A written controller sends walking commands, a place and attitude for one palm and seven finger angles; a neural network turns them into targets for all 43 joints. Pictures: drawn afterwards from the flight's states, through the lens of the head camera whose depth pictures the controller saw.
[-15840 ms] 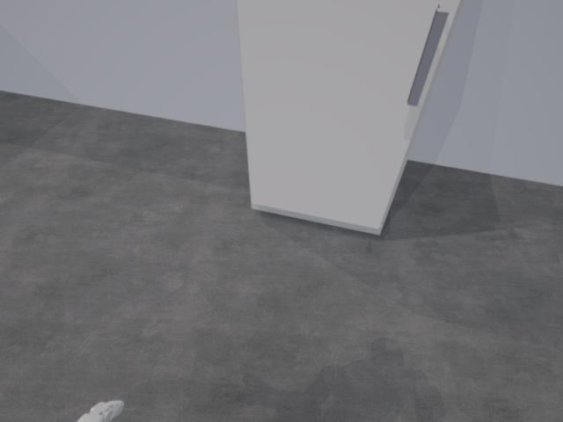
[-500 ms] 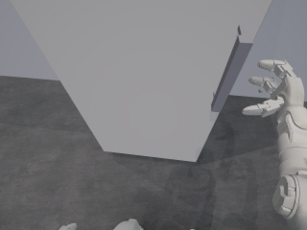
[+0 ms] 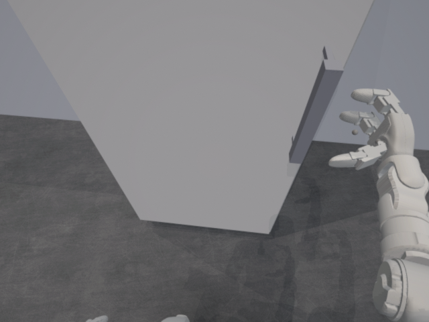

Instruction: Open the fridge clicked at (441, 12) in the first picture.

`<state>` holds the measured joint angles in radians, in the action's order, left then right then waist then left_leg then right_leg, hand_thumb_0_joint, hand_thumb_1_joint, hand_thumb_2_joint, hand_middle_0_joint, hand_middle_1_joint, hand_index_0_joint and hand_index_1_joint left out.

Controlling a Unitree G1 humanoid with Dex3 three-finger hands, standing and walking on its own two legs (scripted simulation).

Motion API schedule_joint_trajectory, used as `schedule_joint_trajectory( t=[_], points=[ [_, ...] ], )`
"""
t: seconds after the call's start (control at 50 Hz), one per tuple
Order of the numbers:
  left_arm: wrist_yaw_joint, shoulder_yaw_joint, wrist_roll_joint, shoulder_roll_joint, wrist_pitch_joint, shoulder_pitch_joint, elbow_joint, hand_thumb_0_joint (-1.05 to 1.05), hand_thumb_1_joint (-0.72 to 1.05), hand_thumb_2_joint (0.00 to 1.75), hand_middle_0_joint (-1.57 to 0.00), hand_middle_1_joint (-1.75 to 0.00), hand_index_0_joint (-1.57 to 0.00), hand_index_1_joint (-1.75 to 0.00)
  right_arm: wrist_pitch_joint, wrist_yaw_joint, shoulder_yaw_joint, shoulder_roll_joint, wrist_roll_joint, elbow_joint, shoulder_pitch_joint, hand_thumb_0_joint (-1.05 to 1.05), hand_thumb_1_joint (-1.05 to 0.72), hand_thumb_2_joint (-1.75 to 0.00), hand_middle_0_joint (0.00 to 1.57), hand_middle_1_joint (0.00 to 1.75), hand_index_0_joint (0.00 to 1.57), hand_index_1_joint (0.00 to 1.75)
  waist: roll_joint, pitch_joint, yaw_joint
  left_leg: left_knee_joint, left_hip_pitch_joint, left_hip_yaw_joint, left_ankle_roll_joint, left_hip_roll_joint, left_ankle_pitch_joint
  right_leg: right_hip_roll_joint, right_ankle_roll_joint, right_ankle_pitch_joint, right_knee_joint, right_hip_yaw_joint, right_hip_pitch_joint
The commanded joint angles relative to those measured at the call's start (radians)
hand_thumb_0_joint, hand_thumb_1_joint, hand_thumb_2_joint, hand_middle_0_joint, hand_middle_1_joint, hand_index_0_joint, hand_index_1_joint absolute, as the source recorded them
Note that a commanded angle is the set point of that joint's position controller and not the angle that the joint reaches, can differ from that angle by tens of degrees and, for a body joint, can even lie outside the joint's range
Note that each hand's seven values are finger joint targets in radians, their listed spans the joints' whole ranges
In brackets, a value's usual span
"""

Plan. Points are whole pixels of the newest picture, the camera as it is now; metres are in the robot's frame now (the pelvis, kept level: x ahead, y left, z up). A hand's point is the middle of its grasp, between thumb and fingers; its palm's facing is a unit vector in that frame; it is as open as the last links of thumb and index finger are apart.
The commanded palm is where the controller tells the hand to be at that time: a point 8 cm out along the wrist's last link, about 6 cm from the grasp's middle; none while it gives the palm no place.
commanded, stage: move the hooked fingers beside the handle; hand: right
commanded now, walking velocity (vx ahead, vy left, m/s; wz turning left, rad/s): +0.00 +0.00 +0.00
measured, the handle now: (309, 112) +0.51 -0.11 +0.11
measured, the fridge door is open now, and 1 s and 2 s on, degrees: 0 0 0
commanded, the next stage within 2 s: feel for the door with the fingertips in 0.26 s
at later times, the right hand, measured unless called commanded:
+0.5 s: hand (346, 130) +0.45 -0.17 +0.12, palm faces -0.03 +1.00 +0.01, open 14.0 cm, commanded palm +0.42 -0.22 +0.11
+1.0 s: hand (329, 123) +0.47 -0.14 +0.12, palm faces +0.00 +1.00 -0.02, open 14.0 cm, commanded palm +0.44 -0.20 +0.11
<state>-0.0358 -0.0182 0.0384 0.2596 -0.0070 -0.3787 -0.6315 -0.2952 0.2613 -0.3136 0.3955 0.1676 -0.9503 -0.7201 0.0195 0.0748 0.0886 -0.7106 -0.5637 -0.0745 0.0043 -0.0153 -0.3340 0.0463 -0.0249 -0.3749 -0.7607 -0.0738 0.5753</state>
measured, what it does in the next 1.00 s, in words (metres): stands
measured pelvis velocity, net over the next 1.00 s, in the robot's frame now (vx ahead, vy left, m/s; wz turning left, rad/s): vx -0.01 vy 0.01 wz -0.01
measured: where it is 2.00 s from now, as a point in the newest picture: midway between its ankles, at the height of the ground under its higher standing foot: outside the picture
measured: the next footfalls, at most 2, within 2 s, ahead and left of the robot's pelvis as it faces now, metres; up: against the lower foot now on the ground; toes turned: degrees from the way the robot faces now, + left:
none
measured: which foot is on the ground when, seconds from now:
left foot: down 0.00-1.00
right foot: down 0.00-1.00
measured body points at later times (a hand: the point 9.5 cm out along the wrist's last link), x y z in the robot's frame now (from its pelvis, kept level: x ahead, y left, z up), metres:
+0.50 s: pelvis -0.01 +0.01 +0.00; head +0.05 +0.00 +0.45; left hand +0.03 +0.27 -0.12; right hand +0.45 -0.23 +0.12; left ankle +0.01 +0.12 -0.71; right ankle +0.00 -0.10 -0.71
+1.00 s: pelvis -0.01 +0.01 +0.00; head +0.05 +0.01 +0.44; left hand +0.04 +0.27 -0.12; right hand +0.46 -0.20 +0.12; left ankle +0.01 +0.12 -0.71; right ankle +0.00 -0.10 -0.71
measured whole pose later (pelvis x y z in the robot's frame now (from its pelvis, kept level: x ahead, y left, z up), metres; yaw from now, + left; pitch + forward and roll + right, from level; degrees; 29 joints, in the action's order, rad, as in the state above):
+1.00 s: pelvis -0.01 +0.01 +0.00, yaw +0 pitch +11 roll +1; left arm -0.03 -0.02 0.03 0.25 0.01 -0.36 -0.65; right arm -0.30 0.17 -0.29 0.36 0.12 -1.07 -0.84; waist 0.02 0.06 0.11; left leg -0.73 -0.59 -0.08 0.02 -0.01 -0.33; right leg 0.05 -0.01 -0.35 -0.75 -0.07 0.59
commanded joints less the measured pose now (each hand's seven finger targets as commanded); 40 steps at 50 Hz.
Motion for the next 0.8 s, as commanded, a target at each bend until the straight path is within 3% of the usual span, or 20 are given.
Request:
schedule_joint_trajectory(
  t=[0.0, 0.02, 0.04, 0.08, 0.12, 0.22, 0.26, 0.32, 0.34, 0.38, 0.42, 0.48, 0.54, 0.56, 0.62, 0.64, 0.66, 0.7, 0.76, 0.78],
  points=[
    [-0.014, 0.057, 0.006, 0.173, 0.029, -0.066, 0.077, 0.0, 0.9, 0.9, -0.2, -0.3, -0.2, -0.3, -0.011, 0.012, 0.011, 0.176, 0.02, 0.151, -0.478, 0.0, 0.5, -0.3, 0.3, 1.2, 0.3, 1.2, 0.024, 0.305, 0.028, 0.069, 0.091, 0.023, 0.02, 0.045, 0.278, -0.025, 0.0, 0.285, 0.095, 0.093, -0.214],
    [-0.013, 0.056, 0.005, 0.168, 0.031, -0.058, 0.083, 0.0, 0.9, 0.9, -0.2, -0.3, -0.2, -0.3, -0.005, 0.012, 0.034, 0.14, 0.022, 0.146, -0.466, 0.0, 0.5, -0.3, 0.3, 1.2, 0.3, 1.2, 0.032, 0.3, 0.03, 0.072, 0.086, 0.026, 0.019, 0.044, 0.278, -0.028, -0.002, 0.28, 0.094, 0.086, -0.213],
    [-0.014, 0.055, 0.002, 0.17, 0.031, -0.068, 0.083, 0.0, 0.9, 0.9, -0.2, -0.3, -0.2, -0.3, -0.008, 0.005, 0.012, 0.161, 0.024, 0.139, -0.459, 0.0, 0.5, -0.3, 0.3, 1.2, 0.3, 1.2, -0.005, 0.302, 0.023, 0.068, 0.11, 0.025, 0.022, 0.044, 0.287, -0.031, -0.004, 0.288, 0.089, 0.089, -0.196],
    [-0.012, 0.054, 0.0, 0.167, 0.034, -0.061, 0.083, 0.0, 0.9, 0.9, -0.2, -0.3, -0.2, -0.3, -0.023, -0.006, 0.001, 0.174, 0.021, 0.153, -0.493, 0.0, 0.5, -0.3, 0.3, 1.2, 0.3, 1.2, 0.01, 0.323, 0.022, 0.063, 0.109, 0.03, 0.018, 0.042, 0.282, -0.032, -0.003, 0.274, 0.09, 0.087, -0.196],
    [-0.014, 0.05, -0.002, 0.171, 0.034, -0.062, 0.084, 0.0, 0.9, 0.9, -0.2, -0.3, -0.2, -0.3, -0.045, -0.021, -0.042, 0.236, 0.013, 0.15, -0.508, 0.0, 0.5, -0.3, 0.3, 1.2, 0.3, 1.2, -0.022, 0.332, 0.013, 0.058, 0.138, 0.039, 0.017, 0.04, 0.28, -0.035, -0.005, 0.257, 0.089, 0.087, -0.167],
    [-0.016, 0.045, -0.003, 0.165, 0.036, -0.056, 0.083, 0.0, 0.9, 0.9, -0.2, -0.3, -0.2, -0.3, -0.092, -0.036, -0.065, 0.299, -0.022, 0.173, -0.566, 0.0, 0.5, -0.3, 0.3, 1.2, 0.3, 1.2, 0.062, 0.385, 0.01, 0.047, 0.152, 0.054, 0.017, 0.037, 0.293, -0.041, -0.004, 0.261, 0.079, 0.083, -0.183],
    [-0.016, 0.048, -0.003, 0.164, 0.036, -0.059, 0.085, 0.0, 0.9, 0.9, -0.2, -0.3, -0.2, -0.3, -0.101, -0.026, -0.059, 0.291, -0.021, 0.186, -0.554, 0.0, 0.5, -0.3, 0.3, 1.2, 0.3, 1.2, 0.081, 0.43, 0.008, 0.04, 0.16, 0.053, 0.017, 0.039, 0.321, -0.038, -0.001, 0.296, 0.072, 0.085, -0.212],
    [-0.016, 0.049, 0.003, 0.167, 0.039, -0.056, 0.081, 0.0, 0.9, 0.9, -0.2, -0.3, -0.2, -0.3, -0.079, -0.001, -0.023, 0.237, -0.002, 0.134, -0.525, 0.0, 0.5, -0.3, 0.3, 1.2, 0.3, 1.2, 0.069, 0.383, 0.018, 0.055, 0.132, 0.045, 0.019, 0.043, 0.293, -0.036, 0.0, 0.268, 0.079, 0.085, -0.208],
    [-0.017, 0.049, 0.002, 0.169, 0.037, -0.064, 0.08, 0.0, 0.9, 0.9, -0.2, -0.3, -0.2, -0.3, -0.069, 0.006, -0.018, 0.223, 0.01, 0.111, -0.516, 0.0, 0.5, -0.3, 0.3, 1.2, 0.3, 1.2, 0.006, 0.371, 0.029, 0.062, 0.154, 0.044, 0.015, 0.044, 0.296, -0.036, -0.007, 0.258, 0.078, 0.081, -0.184],
    [-0.02, 0.049, 0.007, 0.173, 0.036, -0.06, 0.082, 0.0, 0.9, 0.9, -0.2, -0.3, -0.2, -0.3, -0.037, 0.022, 0.001, 0.197, 0.022, 0.066, -0.499, 0.0, 0.5, -0.3, 0.3, 1.2, 0.3, 1.2, -0.024, 0.326, 0.036, 0.074, 0.143, 0.045, 0.011, 0.043, 0.275, -0.037, -0.009, 0.212, 0.088, 0.075, -0.145],
    [-0.018, 0.051, 0.006, 0.172, 0.039, -0.064, 0.081, 0.0, 0.9, 0.9, -0.2, -0.3, -0.2, -0.3, -0.025, 0.025, 0.021, 0.168, 0.028, 0.082, -0.519, 0.0, 0.5, -0.3, 0.3, 1.2, 0.3, 1.2, -0.002, 0.319, 0.038, 0.077, 0.128, 0.042, 0.011, 0.041, 0.263, -0.038, -0.009, 0.206, 0.094, 0.075, -0.151],
    [-0.012, 0.056, 0.001, 0.167, 0.041, -0.067, 0.083, 0.0, 0.9, 0.9, -0.2, -0.3, -0.2, -0.3, -0.047, 0.006, 0.007, 0.176, 0.026, 0.161, -0.518, 0.0, 0.5, -0.3, 0.3, 1.2, 0.3, 1.2, 0.05, 0.38, 0.019, 0.063, 0.133, 0.044, 0.017, 0.041, 0.302, -0.037, -0.005, 0.274, 0.079, 0.078, -0.203],
    [-0.003, 0.057, -0.004, 0.16, 0.043, -0.073, 0.081, 0.0, 0.9, 0.9, -0.2, -0.3, -0.2, -0.3, -0.07, -0.028, 0.022, 0.146, 0.024, 0.197, -0.515, 0.0, 0.5, -0.3, 0.3, 1.2, 0.3, 1.2, 0.006, 0.367, 0.018, 0.057, 0.142, 0.033, 0.019, 0.046, 0.309, -0.036, -0.005, 0.299, 0.081, 0.087, -0.2],
    [0.001, 0.061, -0.003, 0.159, 0.045, -0.068, 0.083, 0.0, 0.9, 0.9, -0.2, -0.3, -0.2, -0.3, -0.074, -0.043, 0.002, 0.153, 0.02, 0.208, -0.493, 0.0, 0.5, -0.3, 0.3, 1.2, 0.3, 1.2, 0.029, 0.391, 0.004, 0.055, 0.145, 0.038, 0.017, 0.046, 0.314, -0.036, -0.002, 0.299, 0.082, 0.081, -0.209],
    [0.007, 0.058, -0.003, 0.153, 0.044, -0.06, 0.082, 0.0, 0.9, 0.9, -0.2, -0.3, -0.2, -0.3, -0.068, -0.078, 0.027, 0.124, 0.001, 0.203, -0.498, 0.0, 0.5, -0.3, 0.3, 1.2, 0.3, 1.2, 0.022, 0.351, 0.011, 0.061, 0.129, 0.037, 0.015, 0.044, 0.287, -0.038, -0.001, 0.26, 0.09, 0.077, -0.191],
    [0.007, 0.059, -0.006, 0.156, 0.042, -0.068, 0.076, 0.0, 0.9, 0.9, -0.2, -0.3, -0.2, -0.3, -0.065, -0.092, 0.015, 0.14, -0.007, 0.18, -0.495, 0.0, 0.5, -0.3, 0.3, 1.2, 0.3, 1.2, -0.015, 0.329, 0.012, 0.061, 0.138, 0.035, 0.016, 0.045, 0.277, -0.038, -0.004, 0.249, 0.089, 0.08, -0.167],
    [0.008, 0.058, -0.002, 0.154, 0.043, -0.059, 0.077, 0.0, 0.9, 0.9, -0.2, -0.3, -0.2, -0.3, -0.064, -0.101, 0.036, 0.12, -0.016, 0.178, -0.519, 0.0, 0.5, -0.3, 0.3, 1.2, 0.3, 1.2, -0.004, 0.313, 0.023, 0.067, 0.122, 0.039, 0.012, 0.044, 0.26, -0.039, -0.004, 0.221, 0.096, 0.077, -0.163],
    [0.01, 0.062, -0.006, 0.151, 0.046, -0.06, 0.079, 0.0, 0.9, 0.9, -0.2, -0.3, -0.2, -0.3, -0.071, -0.121, 0.03, 0.122, -0.028, 0.214, -0.53, 0.0, 0.5, -0.3, 0.3, 1.2, 0.3, 1.2, 0.031, 0.362, 0.01, 0.058, 0.127, 0.038, 0.017, 0.044, 0.272, -0.04, 0.0, 0.248, 0.094, 0.081, -0.201],
    [0.007, 0.059, -0.009, 0.152, 0.046, -0.061, 0.077, 0.0, 0.9, 0.9, -0.2, -0.3, -0.2, -0.3, -0.088, -0.142, -0.022, 0.183, -0.033, 0.237, -0.534, 0.0, 0.5, -0.3, 0.3, 1.2, 0.3, 1.2, 0.032, 0.427, -0.001, 0.049, 0.174, 0.048, 0.017, 0.044, 0.328, -0.041, 0.0, 0.298, 0.084, 0.078, -0.221],
    [0.005, 0.055, -0.008, 0.15, 0.045, -0.06, 0.07, 0.0, 0.9, 0.9, -0.2, -0.3, -0.2, -0.3, -0.087, -0.143, -0.026, 0.19, -0.034, 0.204, -0.541, 0.0, 0.5, -0.3, 0.3, 1.2, 0.3, 1.2, 0.008, 0.39, 0.005, 0.053, 0.176, 0.048, 0.015, 0.043, 0.326, -0.041, 0.0, 0.281, 0.087, 0.074, -0.194]
  ],
)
